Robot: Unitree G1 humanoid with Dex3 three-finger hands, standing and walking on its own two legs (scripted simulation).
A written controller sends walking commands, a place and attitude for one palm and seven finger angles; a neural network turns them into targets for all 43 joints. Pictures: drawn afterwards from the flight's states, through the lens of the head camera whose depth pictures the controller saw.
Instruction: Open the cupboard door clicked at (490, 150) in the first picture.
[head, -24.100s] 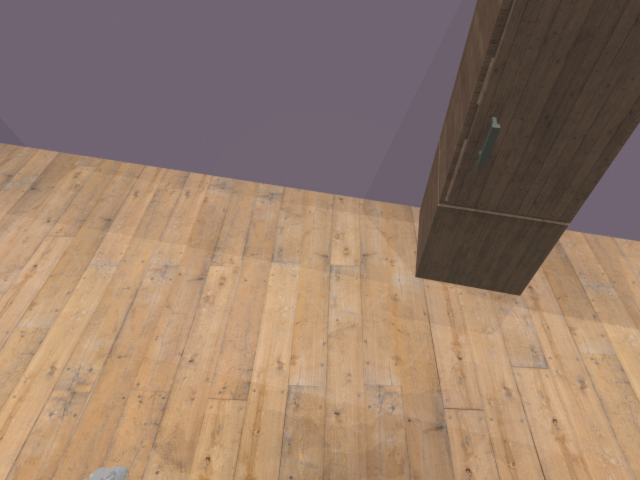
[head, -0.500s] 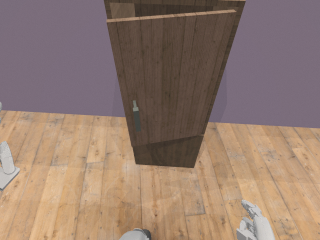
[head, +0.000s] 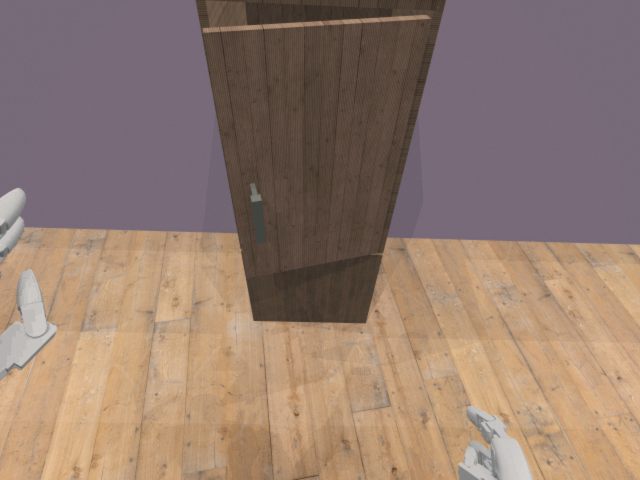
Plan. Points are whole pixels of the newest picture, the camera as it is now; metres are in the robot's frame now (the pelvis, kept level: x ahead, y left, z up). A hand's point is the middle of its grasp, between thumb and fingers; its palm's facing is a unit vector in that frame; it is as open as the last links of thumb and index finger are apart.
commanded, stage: stop stepping back and stand still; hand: left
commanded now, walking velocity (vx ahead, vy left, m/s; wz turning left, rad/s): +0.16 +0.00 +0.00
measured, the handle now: (257, 213) +0.62 +0.18 -0.09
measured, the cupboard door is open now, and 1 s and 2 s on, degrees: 16 16 16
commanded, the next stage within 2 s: let the arm hang, fingers relaxed in 0.62 s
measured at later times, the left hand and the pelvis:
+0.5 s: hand (7, 389) +0.15 +0.27 +0.16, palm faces +0.46 -0.78 -0.41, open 7.4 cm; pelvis -0.05 +0.00 +0.01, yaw +0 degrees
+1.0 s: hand out of the picture -0.01 +0.18 -0.16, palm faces +0.02 -0.99 -0.17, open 7.4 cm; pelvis -0.07 +0.00 +0.00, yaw +1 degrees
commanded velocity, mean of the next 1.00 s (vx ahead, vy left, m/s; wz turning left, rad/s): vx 0.06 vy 0.01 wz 0.00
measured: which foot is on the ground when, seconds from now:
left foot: down 0.00-0.22, up 0.24-0.38, down 0.40-1.00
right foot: down 0.00-1.00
